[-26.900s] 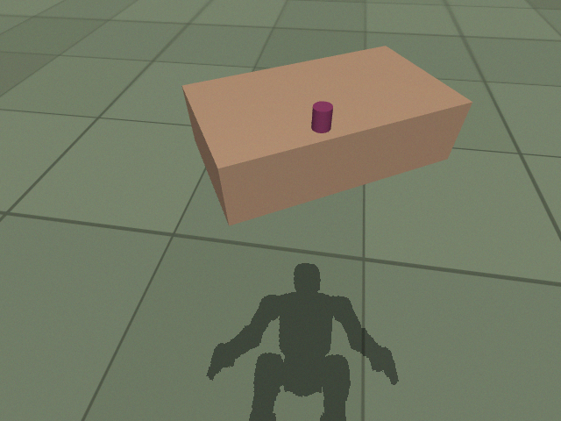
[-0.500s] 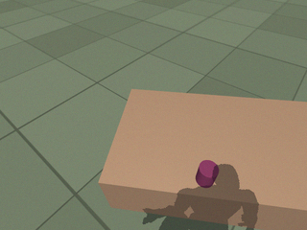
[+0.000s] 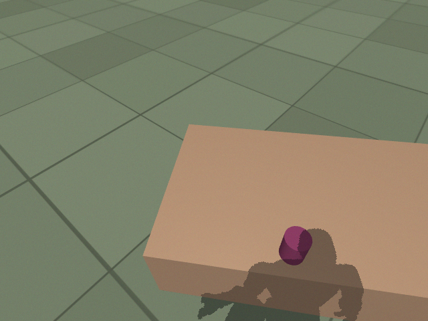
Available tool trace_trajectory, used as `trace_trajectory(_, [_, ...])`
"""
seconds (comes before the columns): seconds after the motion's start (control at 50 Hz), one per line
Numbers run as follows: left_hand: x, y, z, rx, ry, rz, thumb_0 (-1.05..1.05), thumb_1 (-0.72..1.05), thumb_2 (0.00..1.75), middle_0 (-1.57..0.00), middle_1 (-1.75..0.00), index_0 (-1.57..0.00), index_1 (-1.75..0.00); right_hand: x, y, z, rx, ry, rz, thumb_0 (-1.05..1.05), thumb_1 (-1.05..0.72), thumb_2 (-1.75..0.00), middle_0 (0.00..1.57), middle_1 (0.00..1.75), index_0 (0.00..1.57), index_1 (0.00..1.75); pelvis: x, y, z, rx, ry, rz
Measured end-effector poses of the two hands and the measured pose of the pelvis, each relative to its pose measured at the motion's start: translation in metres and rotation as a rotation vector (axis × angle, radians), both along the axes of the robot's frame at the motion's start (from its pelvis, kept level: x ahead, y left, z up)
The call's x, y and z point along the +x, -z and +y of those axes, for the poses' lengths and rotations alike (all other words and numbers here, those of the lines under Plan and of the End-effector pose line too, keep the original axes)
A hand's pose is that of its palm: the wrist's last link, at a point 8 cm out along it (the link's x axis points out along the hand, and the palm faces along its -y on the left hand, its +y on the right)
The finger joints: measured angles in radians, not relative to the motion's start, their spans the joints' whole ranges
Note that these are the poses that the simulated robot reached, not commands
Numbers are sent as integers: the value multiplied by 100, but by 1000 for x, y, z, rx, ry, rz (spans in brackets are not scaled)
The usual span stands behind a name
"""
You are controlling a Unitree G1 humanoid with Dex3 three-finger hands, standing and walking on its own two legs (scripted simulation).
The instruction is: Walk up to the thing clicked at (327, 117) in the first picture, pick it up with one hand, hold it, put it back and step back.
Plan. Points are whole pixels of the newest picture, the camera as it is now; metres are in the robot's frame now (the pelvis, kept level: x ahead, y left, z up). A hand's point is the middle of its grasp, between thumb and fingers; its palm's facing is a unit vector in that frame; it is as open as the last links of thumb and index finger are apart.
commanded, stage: stand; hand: right
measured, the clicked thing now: (294, 245) +0.47 -0.23 -0.37
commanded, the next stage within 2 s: step back in 1.40 s
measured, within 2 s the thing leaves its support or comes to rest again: neither
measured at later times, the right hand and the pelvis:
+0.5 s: hand out of the picture +0.08 -0.25 -0.16, palm faces -0.03 +0.94 -0.35, open 7.4 cm; pelvis +0.02 +0.00 +0.00, yaw +0 degrees
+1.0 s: hand out of the picture +0.07 -0.25 -0.16, palm faces -0.04 +0.94 -0.34, open 7.4 cm; pelvis +0.01 +0.00 +0.00, yaw +0 degrees
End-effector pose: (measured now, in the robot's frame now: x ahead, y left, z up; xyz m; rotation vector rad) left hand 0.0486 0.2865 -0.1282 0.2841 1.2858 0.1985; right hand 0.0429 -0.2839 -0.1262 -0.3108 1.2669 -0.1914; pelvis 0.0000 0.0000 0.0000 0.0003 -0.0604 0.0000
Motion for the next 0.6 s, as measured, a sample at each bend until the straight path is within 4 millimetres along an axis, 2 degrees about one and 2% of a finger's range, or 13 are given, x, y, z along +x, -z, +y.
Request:
trace_trajectory(0.28, [16,-2,1,1,7,-3,1,91,90,-21,-30,-20,-30,28,-4,-4,-12,-11,-19,0,-90,-90,20,30,20,30,11,-1,2,0,-2,13])
trace_trajectory(0.6, [32,-6,1,11,17,-31,1,91,90,-21,-30,-20,-30,33,-6,-11,-18,-3,-15,0,-90,-90,20,30,20,30,16,-2,-1,-2,-4,17])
